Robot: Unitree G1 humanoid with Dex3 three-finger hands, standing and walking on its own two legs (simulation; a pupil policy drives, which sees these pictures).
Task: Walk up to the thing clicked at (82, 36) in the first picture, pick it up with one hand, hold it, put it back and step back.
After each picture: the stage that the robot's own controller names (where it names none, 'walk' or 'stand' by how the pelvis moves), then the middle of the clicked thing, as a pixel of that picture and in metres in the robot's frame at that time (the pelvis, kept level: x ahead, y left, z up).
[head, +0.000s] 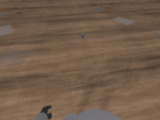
stand; (82, 35) +2.02 +0.29 -0.72
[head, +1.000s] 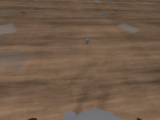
walk; (87, 41) +1.88 +0.15 -0.70
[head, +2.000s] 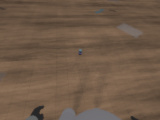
walk; (80, 52) +1.25 +0.17 -0.71
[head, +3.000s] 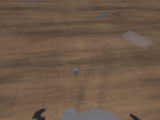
walk; (75, 71) +0.77 +0.21 -0.71
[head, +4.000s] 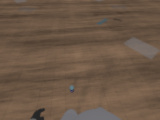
walk; (71, 88) +0.49 +0.22 -0.71
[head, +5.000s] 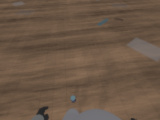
stand; (73, 99) +0.34 +0.20 -0.70
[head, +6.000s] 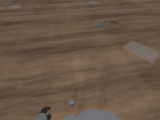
stand; (71, 103) +0.31 +0.21 -0.72
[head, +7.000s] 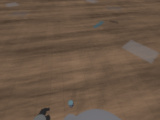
stand; (71, 103) +0.30 +0.21 -0.72
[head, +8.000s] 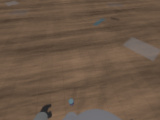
stand; (71, 102) +0.29 +0.22 -0.72
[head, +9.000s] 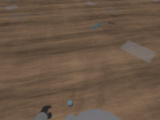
stand; (70, 103) +0.31 +0.22 -0.73
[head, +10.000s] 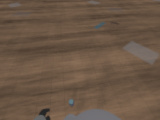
stand; (71, 102) +0.32 +0.20 -0.73
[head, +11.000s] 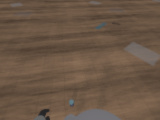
stand; (71, 103) +0.31 +0.20 -0.73
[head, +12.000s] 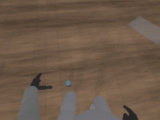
go down; (68, 83) +0.36 +0.20 -0.60
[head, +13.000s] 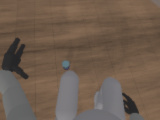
go down; (66, 65) +0.40 +0.23 -0.32
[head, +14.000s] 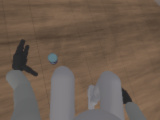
close in; (53, 59) +0.39 +0.26 -0.25
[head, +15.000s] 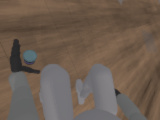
close; (30, 57) +0.38 +0.28 -0.22
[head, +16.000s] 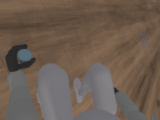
close; (25, 57) +0.38 +0.29 -0.22
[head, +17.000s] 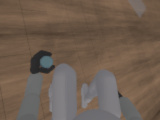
lift; (46, 62) +0.32 +0.27 -0.16
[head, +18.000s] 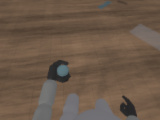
lift; (63, 74) +0.31 +0.18 +0.02
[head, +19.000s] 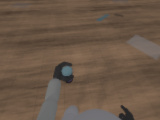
hold; (67, 75) +0.32 +0.17 +0.01
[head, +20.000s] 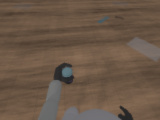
hold; (67, 75) +0.32 +0.17 +0.00
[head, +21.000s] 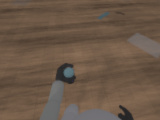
crouch; (69, 76) +0.32 +0.16 -0.01
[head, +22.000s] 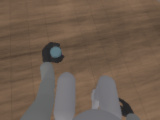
crouch; (57, 55) +0.43 +0.22 -0.08
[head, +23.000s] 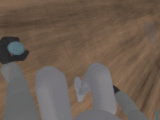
lower; (18, 51) +0.41 +0.31 -0.22
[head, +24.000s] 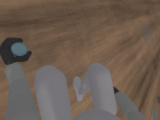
lower; (20, 51) +0.40 +0.30 -0.22
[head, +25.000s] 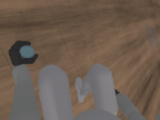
lower; (28, 54) +0.39 +0.29 -0.22
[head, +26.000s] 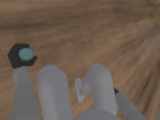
lower; (27, 56) +0.38 +0.28 -0.22
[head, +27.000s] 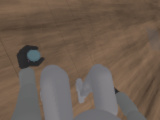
loosen; (34, 58) +0.38 +0.26 -0.22
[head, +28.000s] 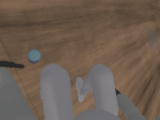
rise; (34, 57) +0.37 +0.26 -0.23
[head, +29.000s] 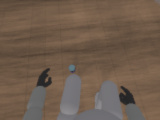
walk; (72, 68) +0.41 +0.20 -0.41
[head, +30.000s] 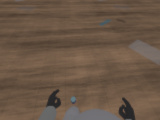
stand; (73, 100) +0.33 +0.16 -0.66
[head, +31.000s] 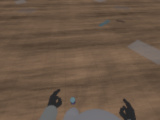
stand; (72, 100) +0.33 +0.18 -0.67
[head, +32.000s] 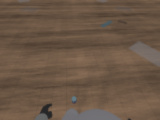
stand; (74, 99) +0.34 +0.17 -0.70
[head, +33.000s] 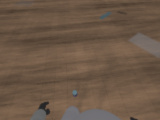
walk; (74, 93) +0.36 +0.17 -0.71
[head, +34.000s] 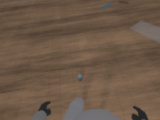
walk; (79, 77) +0.56 +0.18 -0.69
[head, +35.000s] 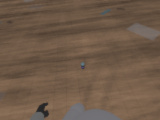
walk; (82, 65) +0.89 +0.21 -0.71
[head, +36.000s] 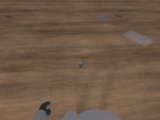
stand; (80, 64) +0.98 +0.17 -0.71
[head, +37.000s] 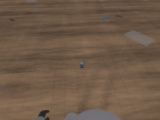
stand; (81, 64) +0.99 +0.16 -0.72
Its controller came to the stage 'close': yes
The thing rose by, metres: 0.72
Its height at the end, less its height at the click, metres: +0.00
